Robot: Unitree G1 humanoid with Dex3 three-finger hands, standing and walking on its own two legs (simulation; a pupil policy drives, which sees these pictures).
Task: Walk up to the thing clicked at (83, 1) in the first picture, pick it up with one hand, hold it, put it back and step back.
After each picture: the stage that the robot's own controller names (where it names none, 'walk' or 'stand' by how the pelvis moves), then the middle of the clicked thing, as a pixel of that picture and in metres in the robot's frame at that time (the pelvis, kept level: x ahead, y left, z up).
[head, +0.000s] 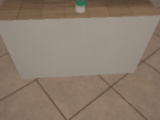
stand; (80, 2) +1.05 +0.03 -0.06
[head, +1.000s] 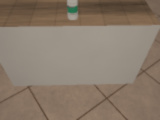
walk; (72, 9) +0.94 +0.12 -0.04
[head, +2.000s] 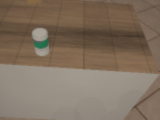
walk; (41, 42) +0.58 +0.22 -0.03
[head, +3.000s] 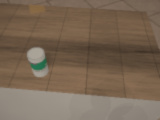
stand; (38, 62) +0.47 +0.20 -0.03
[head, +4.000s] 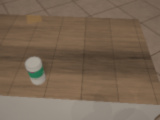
stand; (35, 71) +0.47 +0.22 -0.06
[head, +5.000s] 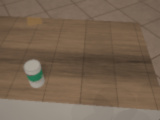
stand; (34, 74) +0.46 +0.22 -0.06
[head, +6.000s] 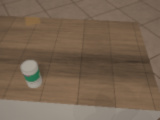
stand; (32, 74) +0.45 +0.24 -0.06
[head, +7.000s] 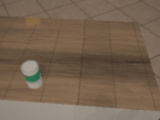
stand; (32, 74) +0.45 +0.23 -0.06
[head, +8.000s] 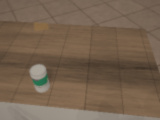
rise first; (40, 78) +0.44 +0.21 -0.06
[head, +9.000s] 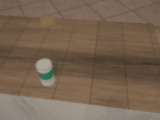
go down; (46, 72) +0.46 +0.20 -0.06
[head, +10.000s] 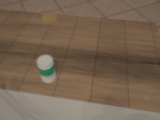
go down; (47, 69) +0.47 +0.19 -0.05
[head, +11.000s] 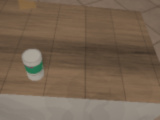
go down; (33, 65) +0.45 +0.18 -0.02
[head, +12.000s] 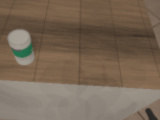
close in; (22, 48) +0.47 +0.19 +0.01
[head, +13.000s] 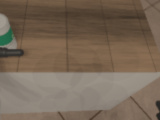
close; (1, 35) +0.49 +0.20 +0.04
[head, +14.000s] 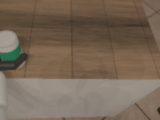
lift; (10, 51) +0.45 +0.20 +0.03
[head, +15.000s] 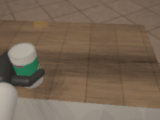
lift; (27, 66) +0.33 +0.17 +0.17
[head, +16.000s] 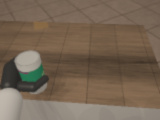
hold; (32, 73) +0.33 +0.16 +0.13
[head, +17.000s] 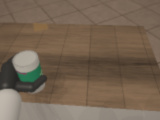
hold; (30, 72) +0.33 +0.17 +0.14
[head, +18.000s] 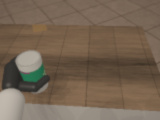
hold; (33, 72) +0.33 +0.16 +0.14
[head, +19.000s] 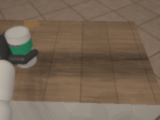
crouch; (22, 47) +0.41 +0.19 +0.16
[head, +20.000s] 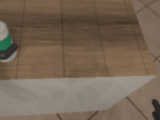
lower; (0, 42) +0.48 +0.20 +0.02
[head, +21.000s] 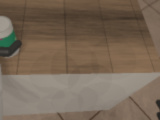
lower; (4, 38) +0.49 +0.19 +0.04
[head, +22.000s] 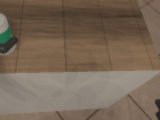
lower; out of the picture +0.50 +0.20 +0.04
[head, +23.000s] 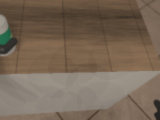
lower; out of the picture +0.49 +0.20 +0.04
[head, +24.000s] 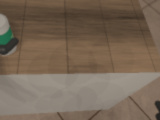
loosen; (0, 35) +0.49 +0.20 +0.04
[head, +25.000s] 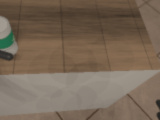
withdraw; (2, 38) +0.49 +0.19 +0.04
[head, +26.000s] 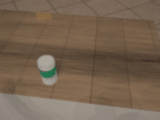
sink last; (48, 70) +0.45 +0.17 -0.02
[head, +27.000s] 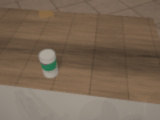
stand; (49, 64) +0.48 +0.18 -0.02
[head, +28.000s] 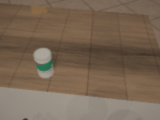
stand; (44, 63) +0.47 +0.18 -0.01
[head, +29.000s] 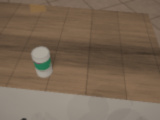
stand; (42, 62) +0.47 +0.18 -0.01
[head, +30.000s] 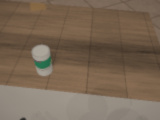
stand; (42, 60) +0.47 +0.18 +0.00
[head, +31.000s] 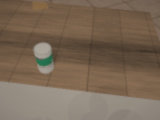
stand; (44, 58) +0.48 +0.18 +0.00
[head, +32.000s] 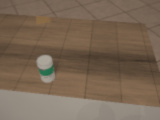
walk; (46, 69) +0.49 +0.19 -0.06
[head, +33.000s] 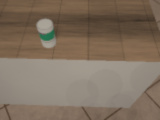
walk; (47, 34) +0.58 +0.19 -0.04
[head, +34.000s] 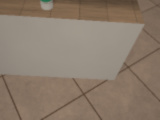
walk; out of the picture +0.85 +0.21 -0.04
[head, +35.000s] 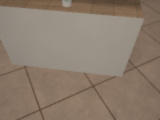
stand; out of the picture +1.10 +0.17 -0.04
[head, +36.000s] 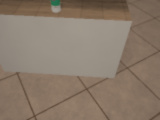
stand; (55, 2) +1.08 +0.21 -0.06
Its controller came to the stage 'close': yes
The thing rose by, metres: 0.22
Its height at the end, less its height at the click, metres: +0.00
